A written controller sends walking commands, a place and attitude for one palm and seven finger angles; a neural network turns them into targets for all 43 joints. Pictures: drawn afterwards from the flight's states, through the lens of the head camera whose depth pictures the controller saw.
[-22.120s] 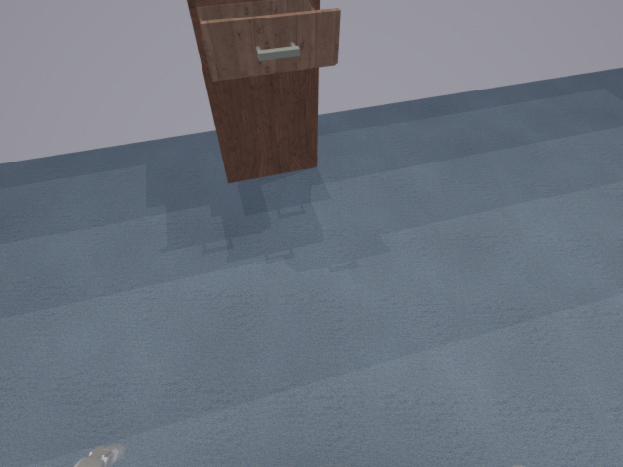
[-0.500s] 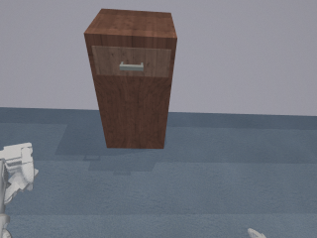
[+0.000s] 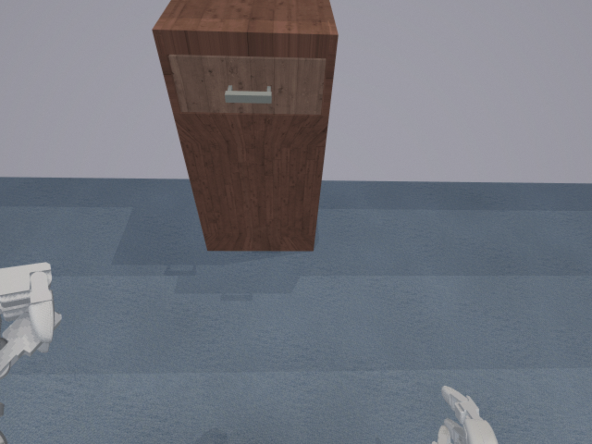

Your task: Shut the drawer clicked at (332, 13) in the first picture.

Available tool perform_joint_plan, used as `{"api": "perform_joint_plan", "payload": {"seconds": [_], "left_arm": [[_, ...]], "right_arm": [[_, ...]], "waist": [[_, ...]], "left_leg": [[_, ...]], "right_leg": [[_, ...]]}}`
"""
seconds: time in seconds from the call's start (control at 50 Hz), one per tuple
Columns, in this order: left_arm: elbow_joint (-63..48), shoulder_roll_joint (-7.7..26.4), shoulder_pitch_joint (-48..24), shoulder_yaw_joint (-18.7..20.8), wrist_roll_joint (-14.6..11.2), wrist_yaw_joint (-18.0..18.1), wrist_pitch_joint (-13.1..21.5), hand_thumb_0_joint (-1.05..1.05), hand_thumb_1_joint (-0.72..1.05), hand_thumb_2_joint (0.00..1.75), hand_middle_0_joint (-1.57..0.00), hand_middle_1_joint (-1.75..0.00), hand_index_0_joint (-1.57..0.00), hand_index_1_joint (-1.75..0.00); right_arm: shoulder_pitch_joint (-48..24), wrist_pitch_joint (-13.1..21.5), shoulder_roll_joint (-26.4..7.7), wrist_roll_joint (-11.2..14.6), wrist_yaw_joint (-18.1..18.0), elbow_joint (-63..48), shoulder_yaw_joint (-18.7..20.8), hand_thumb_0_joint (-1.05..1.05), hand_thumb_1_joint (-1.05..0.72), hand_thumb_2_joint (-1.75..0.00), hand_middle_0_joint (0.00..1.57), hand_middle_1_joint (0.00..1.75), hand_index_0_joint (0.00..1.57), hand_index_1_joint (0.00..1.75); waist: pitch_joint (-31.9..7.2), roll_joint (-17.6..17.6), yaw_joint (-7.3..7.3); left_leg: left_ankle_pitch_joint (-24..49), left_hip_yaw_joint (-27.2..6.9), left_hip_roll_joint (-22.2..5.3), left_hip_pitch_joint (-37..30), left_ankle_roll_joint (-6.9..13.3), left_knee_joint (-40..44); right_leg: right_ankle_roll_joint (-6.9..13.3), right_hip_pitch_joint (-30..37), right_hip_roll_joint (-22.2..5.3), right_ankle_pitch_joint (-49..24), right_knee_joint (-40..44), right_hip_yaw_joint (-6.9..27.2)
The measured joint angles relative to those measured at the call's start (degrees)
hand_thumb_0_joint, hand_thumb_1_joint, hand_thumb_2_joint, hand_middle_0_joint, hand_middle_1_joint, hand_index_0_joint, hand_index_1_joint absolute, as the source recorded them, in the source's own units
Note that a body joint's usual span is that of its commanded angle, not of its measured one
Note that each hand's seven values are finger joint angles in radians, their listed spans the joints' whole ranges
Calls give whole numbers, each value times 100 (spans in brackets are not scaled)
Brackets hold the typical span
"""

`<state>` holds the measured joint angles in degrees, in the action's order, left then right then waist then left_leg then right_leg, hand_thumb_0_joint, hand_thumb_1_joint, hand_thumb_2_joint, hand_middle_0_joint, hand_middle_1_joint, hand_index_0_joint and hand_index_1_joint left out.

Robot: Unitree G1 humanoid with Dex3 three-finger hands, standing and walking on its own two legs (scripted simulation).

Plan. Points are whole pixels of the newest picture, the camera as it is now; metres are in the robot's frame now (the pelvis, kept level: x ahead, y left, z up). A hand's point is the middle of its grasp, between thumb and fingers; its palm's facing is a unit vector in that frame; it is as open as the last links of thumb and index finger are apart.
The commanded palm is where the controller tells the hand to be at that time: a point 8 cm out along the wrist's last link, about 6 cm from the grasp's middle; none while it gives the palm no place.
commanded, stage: stop stepping back and stand still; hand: left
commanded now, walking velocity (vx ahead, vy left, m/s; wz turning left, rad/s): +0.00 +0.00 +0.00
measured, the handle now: (249, 93) +0.95 +0.19 -0.01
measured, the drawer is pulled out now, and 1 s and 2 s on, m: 0.00 0.00 0.00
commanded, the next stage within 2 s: let the arm hang, fingers relaxed in 0.22 s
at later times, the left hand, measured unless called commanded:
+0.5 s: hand (123, 429) +0.15 +0.25 -0.08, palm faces +0.06 -0.93 -0.37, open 3.0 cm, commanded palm none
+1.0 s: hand out of the picture -0.05 +0.23 -0.16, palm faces +0.03 -0.97 -0.25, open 6.3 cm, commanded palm none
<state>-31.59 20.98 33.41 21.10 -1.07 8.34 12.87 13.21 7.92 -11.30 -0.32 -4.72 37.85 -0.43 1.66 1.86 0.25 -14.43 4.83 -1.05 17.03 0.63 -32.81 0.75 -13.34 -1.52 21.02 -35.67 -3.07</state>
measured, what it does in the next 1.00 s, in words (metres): stands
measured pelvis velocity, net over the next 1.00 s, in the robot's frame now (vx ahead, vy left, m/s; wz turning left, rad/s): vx -0.01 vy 0.03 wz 0.02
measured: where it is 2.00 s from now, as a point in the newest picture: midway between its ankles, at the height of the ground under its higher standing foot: outside the picture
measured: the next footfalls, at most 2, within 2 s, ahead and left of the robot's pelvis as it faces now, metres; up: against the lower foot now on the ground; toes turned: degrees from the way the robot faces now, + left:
none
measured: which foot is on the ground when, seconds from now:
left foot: down 0.00-1.00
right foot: down 0.00-1.00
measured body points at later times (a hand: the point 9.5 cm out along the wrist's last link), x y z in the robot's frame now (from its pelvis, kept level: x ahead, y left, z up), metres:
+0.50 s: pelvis +0.00 +0.01 +0.00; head +0.00 -0.01 +0.45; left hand +0.15 +0.29 -0.06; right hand +0.14 -0.24 -0.12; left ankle +0.03 +0.12 -0.73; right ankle -0.02 -0.10 -0.73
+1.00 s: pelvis -0.01 +0.03 +0.01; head +0.01 +0.02 +0.46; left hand -0.05 +0.28 -0.14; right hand -0.02 -0.20 -0.15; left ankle +0.03 +0.12 -0.73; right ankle -0.02 -0.10 -0.73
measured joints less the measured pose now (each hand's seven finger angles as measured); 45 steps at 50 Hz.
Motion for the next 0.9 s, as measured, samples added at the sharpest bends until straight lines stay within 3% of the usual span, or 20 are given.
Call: {"api": "perform_joint_plan", "payload": {"seconds": [0.12,0.32,0.36,0.44,0.5,0.56,0.62,0.74,0.9], "left_arm": [[-202,99,201,69,-74,-51,73,1,89,90,-141,-160,-140,-160],[-77,93,366,-68,-136,-91,-108,1,89,90,-141,-160,-140,-160],[804,183,-120,-428,45,-335,-92,0,89,90,-141,-160,-140,-160],[3975,-147,-1387,-1338,237,-709,-1000,0,90,90,-136,-156,-136,-156],[5984,-460,-1826,-1730,276,-775,-1449,0,91,90,-129,-150,-129,-149],[7317,-763,-1919,-2045,244,-796,-1612,0,91,90,-120,-141,-120,-140],[8192,-928,-1858,-2129,270,-649,-1605,1,91,90,-110,-133,-109,-129],[9110,-708,-1639,-2024,157,-729,-1459,1,91,90,-88,-109,-87,-107],[9744,-744,-1507,-2069,147,-736,-1403,0,91,90,-57,-72,-56,-71]], "right_arm": [[-290,-5,126,51,168,-248,-106,1,-90,-90,20,30,20,30],[-363,-263,26,73,66,-391,-56,1,-90,-90,20,30,20,30],[-383,-128,-187,92,306,-119,45,1,-90,-90,20,30,20,30],[-556,-546,-573,11,528,519,113,1,-90,-90,20,30,20,30],[-533,-761,-538,-69,552,827,82,1,-90,-90,20,30,20,30],[-406,-863,-410,-110,534,1130,37,1,-90,-90,20,30,20,30],[-212,-924,-253,-101,494,1523,-10,1,-90,-90,20,30,20,30],[183,-1018,-2,-78,428,2255,0,1,-90,-90,20,30,20,30],[281,-947,119,-34,384,2677,59,1,-90,-90,20,30,20,30]], "waist": [[75,-196,-50],[80,-199,-12],[-50,-335,39],[-266,-615,28],[-173,-482,-103],[34,-254,-190],[203,-91,-169],[339,-108,-3],[328,-275,-7]], "left_leg": [[77,-73,-159,16,-67,169],[200,2,-124,-136,-32,472],[178,-69,-91,112,-4,275],[21,-146,13,433,82,-133],[7,-137,65,382,95,-179],[81,-121,72,232,101,-41],[217,-147,38,106,93,193],[450,-212,24,-27,97,574],[576,-124,106,-224,166,843]], "right_leg": [[57,154,185,-277,547,-62],[4,273,163,-413,826,6],[-17,76,123,-381,657,-69],[-67,-219,0,-150,200,-148],[-75,-202,-59,-89,69,-141],[-97,-73,-61,-160,178,-127],[-84,93,-5,-343,499,-154],[-69,326,49,-661,1062,-226],[-130,446,-29,-756,1218,-149]]}}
